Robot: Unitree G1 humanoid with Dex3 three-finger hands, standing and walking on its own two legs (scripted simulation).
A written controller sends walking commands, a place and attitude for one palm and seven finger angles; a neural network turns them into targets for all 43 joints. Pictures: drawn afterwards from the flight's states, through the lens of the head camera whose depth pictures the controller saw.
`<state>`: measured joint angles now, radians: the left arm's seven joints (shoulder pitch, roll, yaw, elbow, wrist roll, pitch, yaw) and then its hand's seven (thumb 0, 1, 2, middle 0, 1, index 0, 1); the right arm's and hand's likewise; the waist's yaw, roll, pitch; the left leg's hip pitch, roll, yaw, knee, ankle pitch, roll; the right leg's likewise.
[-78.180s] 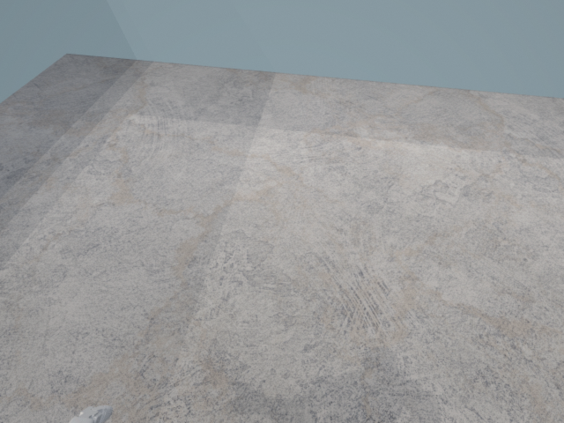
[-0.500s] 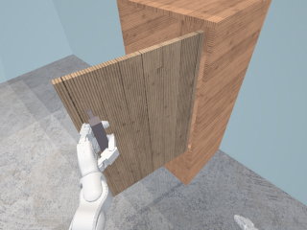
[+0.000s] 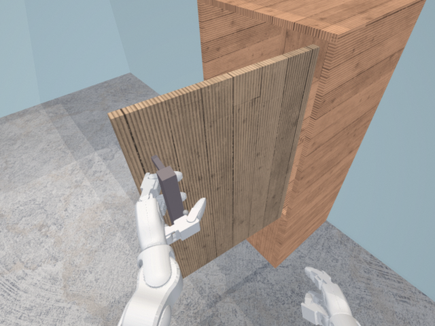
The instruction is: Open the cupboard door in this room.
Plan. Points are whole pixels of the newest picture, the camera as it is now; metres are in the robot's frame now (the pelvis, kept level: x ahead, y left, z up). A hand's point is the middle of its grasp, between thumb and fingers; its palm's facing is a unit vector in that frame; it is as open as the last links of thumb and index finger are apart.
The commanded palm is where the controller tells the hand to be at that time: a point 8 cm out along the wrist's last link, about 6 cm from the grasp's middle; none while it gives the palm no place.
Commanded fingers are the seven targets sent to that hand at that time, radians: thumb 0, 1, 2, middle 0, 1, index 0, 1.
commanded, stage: open thumb and fingers to let go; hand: left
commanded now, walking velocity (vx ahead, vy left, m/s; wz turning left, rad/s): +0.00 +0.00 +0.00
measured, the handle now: (168, 194) +0.32 +0.12 +0.10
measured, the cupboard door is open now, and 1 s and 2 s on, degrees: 83 85 85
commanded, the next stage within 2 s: slide the hand sideways off the handle in 0.50 s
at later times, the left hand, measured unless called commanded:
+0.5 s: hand (186, 214) +0.28 +0.08 +0.10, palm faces +0.30 -0.95 +0.01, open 14.7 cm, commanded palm +0.23 +0.13 +0.10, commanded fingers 0.00 -0.50 0.30 -0.15 -0.30 -0.15 -0.30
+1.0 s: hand (179, 236) +0.24 +0.08 +0.10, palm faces -0.11 -0.99 +0.01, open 16.2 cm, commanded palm +0.20 +0.15 +0.10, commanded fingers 0.00 -0.50 0.30 -0.15 -0.30 -0.15 -0.30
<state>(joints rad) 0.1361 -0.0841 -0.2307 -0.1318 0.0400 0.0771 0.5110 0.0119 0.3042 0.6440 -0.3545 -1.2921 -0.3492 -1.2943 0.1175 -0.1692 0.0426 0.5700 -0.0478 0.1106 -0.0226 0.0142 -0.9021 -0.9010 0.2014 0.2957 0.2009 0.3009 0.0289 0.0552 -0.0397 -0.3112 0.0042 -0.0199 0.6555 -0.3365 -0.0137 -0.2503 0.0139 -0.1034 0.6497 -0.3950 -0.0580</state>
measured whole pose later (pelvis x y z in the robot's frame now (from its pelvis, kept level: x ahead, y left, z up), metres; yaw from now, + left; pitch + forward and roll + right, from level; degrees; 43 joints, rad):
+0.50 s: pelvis -0.01 +0.01 +0.00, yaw -1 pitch -1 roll +0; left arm 0.12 -0.07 -0.23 -0.09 0.04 0.05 0.52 -0.01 -0.49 0.30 -0.30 -0.76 -0.32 -0.76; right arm 0.15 -0.19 0.02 0.60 -0.05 0.10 -0.03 0.02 -0.90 -0.90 0.20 0.30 0.20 0.30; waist 0.01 0.04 -0.03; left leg -0.31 0.01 0.00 0.66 -0.33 0.00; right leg -0.26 0.02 -0.08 0.64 -0.37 -0.05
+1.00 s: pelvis -0.01 +0.02 +0.00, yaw -2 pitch -1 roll +0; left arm 0.23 0.07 -0.17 -0.18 -0.09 -0.02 0.05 -0.01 -0.50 0.30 -0.17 -0.34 -0.17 -0.33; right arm 0.20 -0.20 0.07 0.53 0.00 -0.01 -0.02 0.02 -0.90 -0.90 0.20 0.30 0.20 0.30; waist 0.01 0.04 -0.03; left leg -0.31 0.00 0.03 0.65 -0.32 0.01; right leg -0.28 0.00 -0.05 0.66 -0.37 -0.03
